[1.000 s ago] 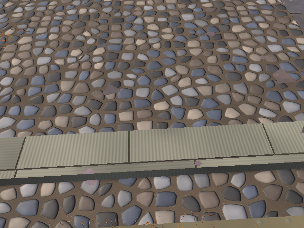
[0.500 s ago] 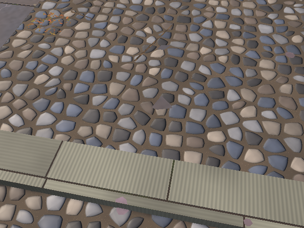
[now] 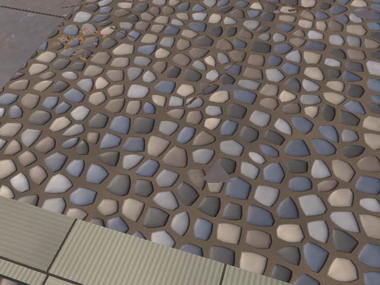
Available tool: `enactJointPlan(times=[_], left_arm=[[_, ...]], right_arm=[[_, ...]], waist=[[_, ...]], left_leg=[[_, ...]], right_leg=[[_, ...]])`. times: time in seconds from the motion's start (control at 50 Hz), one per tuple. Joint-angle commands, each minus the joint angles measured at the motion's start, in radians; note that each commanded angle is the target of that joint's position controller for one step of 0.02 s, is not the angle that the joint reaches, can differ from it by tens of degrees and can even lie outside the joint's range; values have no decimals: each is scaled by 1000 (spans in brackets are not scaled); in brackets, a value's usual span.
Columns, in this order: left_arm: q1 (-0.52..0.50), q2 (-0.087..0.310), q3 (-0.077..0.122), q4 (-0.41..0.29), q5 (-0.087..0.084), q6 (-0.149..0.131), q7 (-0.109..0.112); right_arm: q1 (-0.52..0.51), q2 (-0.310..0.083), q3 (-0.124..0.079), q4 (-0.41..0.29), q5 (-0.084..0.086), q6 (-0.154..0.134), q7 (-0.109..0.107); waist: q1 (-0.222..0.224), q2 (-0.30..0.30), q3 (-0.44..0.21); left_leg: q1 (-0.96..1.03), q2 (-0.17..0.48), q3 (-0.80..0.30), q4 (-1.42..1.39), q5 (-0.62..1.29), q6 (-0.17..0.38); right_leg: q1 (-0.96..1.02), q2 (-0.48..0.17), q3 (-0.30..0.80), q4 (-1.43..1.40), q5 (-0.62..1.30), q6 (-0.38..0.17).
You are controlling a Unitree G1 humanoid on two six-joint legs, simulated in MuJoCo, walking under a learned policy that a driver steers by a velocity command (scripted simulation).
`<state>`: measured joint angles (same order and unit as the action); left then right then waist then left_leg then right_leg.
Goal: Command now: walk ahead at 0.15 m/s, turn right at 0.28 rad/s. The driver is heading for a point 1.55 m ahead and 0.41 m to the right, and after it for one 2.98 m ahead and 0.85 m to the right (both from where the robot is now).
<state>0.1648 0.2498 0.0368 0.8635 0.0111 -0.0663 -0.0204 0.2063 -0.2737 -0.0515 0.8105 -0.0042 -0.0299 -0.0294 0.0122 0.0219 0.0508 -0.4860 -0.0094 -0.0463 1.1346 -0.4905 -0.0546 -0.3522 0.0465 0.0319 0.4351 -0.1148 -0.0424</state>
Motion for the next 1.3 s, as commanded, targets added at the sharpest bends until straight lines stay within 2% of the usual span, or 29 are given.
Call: enactJointPlan(times=[0.02,0.08,0.14,0.24,0.26,0.28,0.3,0.32,0.34,0.36,0.4,0.52,0.66,0.7,0.72,0.74,0.76,0.78,0.8,0.84,0.9,0.96,1.02,1.12,1.2,1.24,1.26,1.28,1.3], left_arm=[[-17,196,55,-70,4,16,19],[-7,206,67,-85,-15,39,37],[-4,195,70,-97,-23,64,48],[-9,170,67,-121,-36,94,67],[29,135,59,-122,-30,98,68],[98,58,43,-136,-16,94,62],[126,139,66,-142,-17,82,61],[150,204,88,-120,-29,89,61],[145,211,96,-107,-31,105,66],[138,190,93,-101,-31,120,74],[95,148,80,-131,-32,129,72],[-25,95,49,-243,-28,122,53],[-10,109,53,-301,-31,139,11],[49,106,63,-284,-32,138,7],[85,134,75,-273,-26,134,17],[118,242,102,-286,-25,127,34],[101,289,100,-318,16,108,31],[100,227,81,-318,28,83,18],[43,195,66,-304,26,70,15],[-62,105,36,-298,0,64,20],[-57,31,6,-257,20,55,25],[-54,72,17,-240,28,57,36],[-25,150,45,-226,14,73,47],[-41,161,61,-220,2,87,61],[-81,163,70,-221,-11,96,67],[-70,160,75,-206,-32,105,68],[-34,130,73,-199,-24,103,64],[-100,71,52,-259,16,96,61],[-180,102,60,-270,4,88,64]], right_arm=[[64,-53,-15,-63,3,5,-24],[43,-62,-17,-63,3,22,-34],[-2,-60,-18,-76,5,38,-35],[43,-78,-32,-66,18,7,-15],[68,-125,-46,-62,7,4,-17],[39,-210,-63,-87,-19,16,-27],[7,-189,-56,-122,-64,17,-16],[-62,-140,-40,-151,-63,13,-11],[-112,-97,-30,-157,-44,12,-7],[-134,-77,-22,-165,-26,14,-7],[-105,-80,-16,-154,-21,23,-22],[6,-131,-38,-149,-23,46,-57],[-32,-181,-68,-173,12,39,-21],[-40,-170,-70,-162,30,37,-14],[21,-133,-60,-134,26,34,-7],[31,-71,-39,-150,-16,33,1],[-30,-70,-33,-198,-20,32,-2],[-85,-128,-52,-194,2,39,-7],[-85,-128,-55,-186,20,45,-9],[-22,-127,-59,-129,2,61,-20],[70,-73,-45,-70,13,67,-2],[-22,-53,-23,-101,14,67,5],[-38,-103,-30,-129,21,69,0],[-16,-83,-28,-139,24,70,2],[21,-72,-28,-140,28,73,22],[65,-79,-33,-131,22,72,30],[82,-150,-54,-137,14,70,21],[94,-273,-82,-164,3,62,10],[111,-235,-69,-187,-33,39,20]], waist=[[-37,-144,-161],[-30,-161,-205],[-17,-176,-168],[-53,-192,-122],[-38,-108,-142],[23,202,-152],[17,234,-184],[41,141,-146],[52,100,-105],[46,80,-87],[18,112,-47],[-49,120,-114],[-34,162,-123],[2,131,-125],[6,50,-132],[-5,-216,-151],[22,-347,-194],[69,-202,-219],[26,-186,-146],[-27,-137,-107],[-52,-154,-128],[-10,-161,-95],[20,-159,-82],[14,-126,-83],[-23,-127,-128],[-52,-110,-131],[-36,37,-136],[-38,319,-110],[-107,193,-163]], left_leg=[[10,5,6,-153,32,-30],[63,-14,-2,-252,140,-41],[111,-35,-7,-337,168,-42],[275,-30,-6,-756,334,-15],[402,89,-85,-790,408,22],[497,350,-352,-783,715,152],[391,482,-498,-806,827,299],[344,435,-406,-804,784,315],[315,351,-276,-785,711,266],[302,290,-191,-781,641,232],[275,237,-91,-793,635,250],[499,314,-54,-768,755,308],[364,355,27,-733,691,263],[322,326,76,-645,607,198],[238,277,128,-539,508,134],[-21,170,219,-239,105,27],[-167,45,132,46,-215,-36],[-156,67,19,168,-193,-37],[-165,76,5,181,-117,-24],[-126,94,3,125,20,-29],[41,83,15,13,138,-46],[107,86,23,-261,97,-48],[82,75,51,-302,3,-46],[44,77,62,-273,-51,-21],[147,53,109,-423,38,23],[262,17,125,-662,258,78],[392,95,-41,-744,506,135],[488,374,-440,-775,878,330],[444,434,-491,-801,887,458]], right_leg=[[130,-236,236,-100,575,-211],[115,-231,256,-99,436,-191],[59,-211,302,-109,201,-162],[78,-156,388,-12,96,-89],[-18,-107,344,102,-86,-36],[-216,59,158,393,-469,37],[-243,60,124,669,-610,83],[-246,26,123,843,-556,102],[-273,13,97,922,-489,115],[-292,6,83,970,-425,130],[-309,6,46,1029,-338,167],[-331,-57,6,712,-307,212],[-31,-79,-99,313,-275,108],[94,-42,-134,81,-117,50],[222,-24,-91,-30,10,18],[417,-237,211,-50,415,-58],[341,-495,459,-47,633,-303],[283,-461,403,-72,518,-341],[227,-389,300,-74,403,-279],[177,-295,178,-62,299,-179],[131,-241,55,-73,311,-160],[165,-250,48,-74,240,-155],[213,-328,135,-67,219,-209],[250,-387,162,-58,316,-240],[248,-371,72,-2,386,-199],[196,-318,-12,89,243,-113],[48,-241,-105,269,30,-17],[-266,-56,-183,545,-469,103],[-294,-25,-12,767,-615,116]])
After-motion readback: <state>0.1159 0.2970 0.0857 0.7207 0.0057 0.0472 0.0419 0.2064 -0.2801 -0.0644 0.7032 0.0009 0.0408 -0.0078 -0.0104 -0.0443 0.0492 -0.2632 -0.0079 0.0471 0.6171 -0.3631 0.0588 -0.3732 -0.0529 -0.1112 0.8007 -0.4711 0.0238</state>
